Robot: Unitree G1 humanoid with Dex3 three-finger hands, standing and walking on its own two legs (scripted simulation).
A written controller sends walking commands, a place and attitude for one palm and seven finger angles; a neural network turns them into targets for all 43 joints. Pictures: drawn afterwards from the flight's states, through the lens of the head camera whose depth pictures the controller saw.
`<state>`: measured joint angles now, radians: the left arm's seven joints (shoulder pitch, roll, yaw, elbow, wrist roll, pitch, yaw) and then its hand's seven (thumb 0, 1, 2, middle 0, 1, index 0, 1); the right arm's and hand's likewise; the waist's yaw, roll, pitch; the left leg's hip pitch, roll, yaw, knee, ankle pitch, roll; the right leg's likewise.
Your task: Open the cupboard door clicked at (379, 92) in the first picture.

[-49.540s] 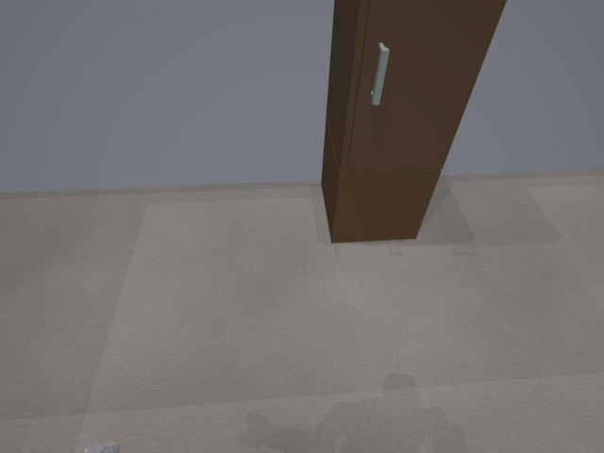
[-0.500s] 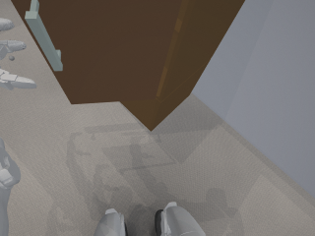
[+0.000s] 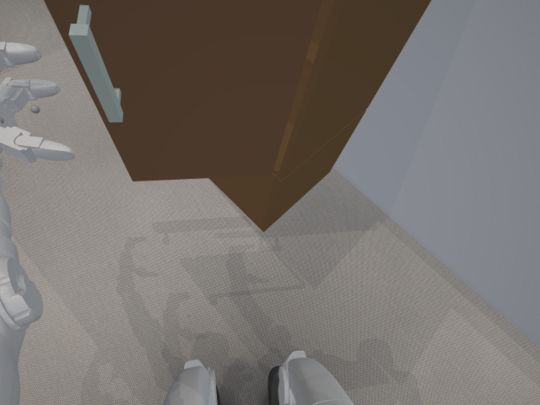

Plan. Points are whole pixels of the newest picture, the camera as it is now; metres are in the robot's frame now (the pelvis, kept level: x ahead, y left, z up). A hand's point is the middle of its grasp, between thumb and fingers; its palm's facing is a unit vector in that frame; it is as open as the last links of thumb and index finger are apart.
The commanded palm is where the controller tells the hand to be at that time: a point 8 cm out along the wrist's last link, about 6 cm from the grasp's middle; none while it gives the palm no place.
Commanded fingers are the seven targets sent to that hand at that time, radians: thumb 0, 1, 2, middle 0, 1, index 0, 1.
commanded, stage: slide the fingers in behind the handle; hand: left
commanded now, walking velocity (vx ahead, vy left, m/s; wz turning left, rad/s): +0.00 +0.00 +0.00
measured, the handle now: (101, 69) +0.57 +0.21 +0.08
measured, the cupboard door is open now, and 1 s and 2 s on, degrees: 52 52 52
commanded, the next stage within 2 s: close the thumb around the handle in 1.60 s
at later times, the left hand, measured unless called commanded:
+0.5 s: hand (76, 103) +0.51 +0.23 +0.08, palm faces +0.03 -1.00 +0.00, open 14.0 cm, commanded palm +0.49 +0.27 +0.07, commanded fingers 0.00 -0.50 0.30 -0.30 -1.20 -0.30 -1.20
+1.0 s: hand (100, 102) +0.52 +0.20 +0.07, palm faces +0.04 -1.00 +0.00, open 14.0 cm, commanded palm +0.50 +0.24 +0.07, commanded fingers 0.00 -0.50 0.30 -0.30 -1.20 -0.30 -1.20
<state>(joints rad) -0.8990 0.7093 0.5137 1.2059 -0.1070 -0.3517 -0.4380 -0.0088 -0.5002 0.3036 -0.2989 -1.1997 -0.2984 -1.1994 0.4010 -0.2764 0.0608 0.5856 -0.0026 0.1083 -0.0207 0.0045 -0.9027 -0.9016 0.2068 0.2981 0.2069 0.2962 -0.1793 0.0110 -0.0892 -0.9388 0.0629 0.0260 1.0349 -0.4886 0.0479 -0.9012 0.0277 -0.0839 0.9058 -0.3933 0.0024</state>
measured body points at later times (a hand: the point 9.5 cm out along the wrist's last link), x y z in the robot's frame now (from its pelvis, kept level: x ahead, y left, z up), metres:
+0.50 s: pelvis -0.01 +0.00 +0.00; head +0.14 +0.03 +0.42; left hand +0.50 +0.29 +0.08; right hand -0.02 -0.27 -0.10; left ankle -0.01 +0.08 -0.67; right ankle +0.01 -0.13 -0.67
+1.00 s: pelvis +0.00 -0.01 +0.00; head +0.15 +0.02 +0.42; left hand +0.51 +0.26 +0.07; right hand +0.00 -0.28 -0.11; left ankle -0.01 +0.08 -0.67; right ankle +0.01 -0.13 -0.67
